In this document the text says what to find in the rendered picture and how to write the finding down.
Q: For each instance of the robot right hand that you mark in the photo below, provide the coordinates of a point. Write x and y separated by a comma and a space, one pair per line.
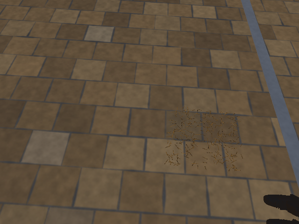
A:
289, 203

